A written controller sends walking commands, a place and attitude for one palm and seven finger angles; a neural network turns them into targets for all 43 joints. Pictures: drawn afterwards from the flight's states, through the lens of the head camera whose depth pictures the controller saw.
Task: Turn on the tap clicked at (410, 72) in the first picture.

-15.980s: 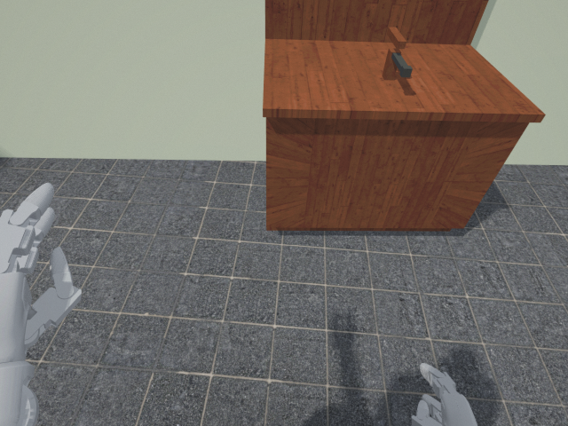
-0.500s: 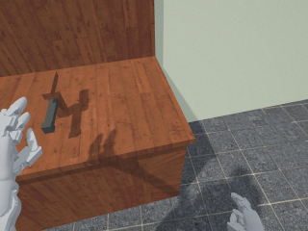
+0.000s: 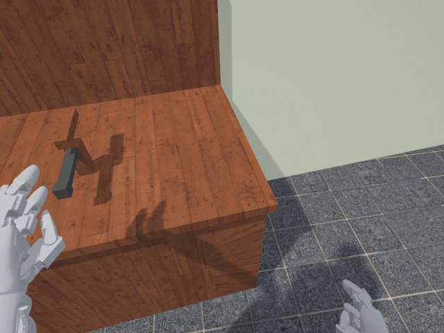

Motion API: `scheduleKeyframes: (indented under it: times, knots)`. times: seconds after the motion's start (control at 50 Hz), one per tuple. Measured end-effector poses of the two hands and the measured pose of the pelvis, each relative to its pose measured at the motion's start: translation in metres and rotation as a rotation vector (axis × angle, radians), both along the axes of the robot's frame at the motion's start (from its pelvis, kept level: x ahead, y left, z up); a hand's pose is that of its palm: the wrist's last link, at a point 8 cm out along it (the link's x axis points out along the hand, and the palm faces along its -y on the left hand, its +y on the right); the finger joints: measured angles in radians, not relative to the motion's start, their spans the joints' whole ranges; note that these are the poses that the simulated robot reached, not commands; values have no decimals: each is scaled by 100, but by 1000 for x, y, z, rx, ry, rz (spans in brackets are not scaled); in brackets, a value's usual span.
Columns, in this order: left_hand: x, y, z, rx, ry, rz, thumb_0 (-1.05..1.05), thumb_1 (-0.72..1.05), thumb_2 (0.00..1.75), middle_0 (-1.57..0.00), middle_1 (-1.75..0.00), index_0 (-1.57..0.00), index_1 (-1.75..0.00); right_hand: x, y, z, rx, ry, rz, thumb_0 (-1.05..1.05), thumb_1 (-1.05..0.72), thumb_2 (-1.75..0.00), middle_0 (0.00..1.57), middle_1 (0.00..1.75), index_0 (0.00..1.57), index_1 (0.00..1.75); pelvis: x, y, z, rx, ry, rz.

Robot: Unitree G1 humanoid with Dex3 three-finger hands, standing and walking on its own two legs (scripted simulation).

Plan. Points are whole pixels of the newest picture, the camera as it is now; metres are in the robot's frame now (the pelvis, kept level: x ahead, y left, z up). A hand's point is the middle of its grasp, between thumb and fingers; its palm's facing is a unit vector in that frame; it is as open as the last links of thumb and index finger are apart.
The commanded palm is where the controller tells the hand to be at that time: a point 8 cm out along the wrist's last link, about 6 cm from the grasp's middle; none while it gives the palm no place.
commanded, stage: turn the palm inward beside the body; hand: left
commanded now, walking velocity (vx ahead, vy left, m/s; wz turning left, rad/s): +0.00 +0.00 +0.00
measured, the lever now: (63, 190) +0.36 +0.40 +0.04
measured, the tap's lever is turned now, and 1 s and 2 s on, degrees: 0 0 0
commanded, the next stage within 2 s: reach beside the lever's end, fingers flat in 1.12 s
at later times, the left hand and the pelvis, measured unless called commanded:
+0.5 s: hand (48, 256) +0.18 +0.26 +0.14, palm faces +0.49 -0.86 -0.15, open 7.4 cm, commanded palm +0.12 +0.30 +0.15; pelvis +0.00 +0.03 +0.00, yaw +1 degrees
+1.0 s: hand (54, 256) +0.18 +0.25 +0.14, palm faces +0.50 -0.85 -0.12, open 7.4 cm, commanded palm +0.12 +0.29 +0.15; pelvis +0.00 +0.02 +0.00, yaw +1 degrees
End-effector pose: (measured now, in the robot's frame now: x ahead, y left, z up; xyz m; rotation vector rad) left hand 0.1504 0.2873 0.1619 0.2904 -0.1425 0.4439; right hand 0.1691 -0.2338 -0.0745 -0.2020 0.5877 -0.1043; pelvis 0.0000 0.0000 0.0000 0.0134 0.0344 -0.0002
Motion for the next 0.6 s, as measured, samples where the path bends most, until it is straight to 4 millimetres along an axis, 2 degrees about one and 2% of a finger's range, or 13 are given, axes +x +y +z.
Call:
scheduleKeyframes:
  times: [0.28,0.6]
  knots:
    - [-12,9,-11,-81,31,45,2,89,90,-20,-30,-21,-30,9,40,9,12,-48,69,1,-90,-90,20,30,20,30,-5,20,0,-15,-13,6]
    - [-20,12,-22,-153,65,69,2,90,90,-20,-30,-21,-30,12,54,12,-2,-41,85,1,-90,-90,20,30,20,30,-4,31,0,-23,-14,11]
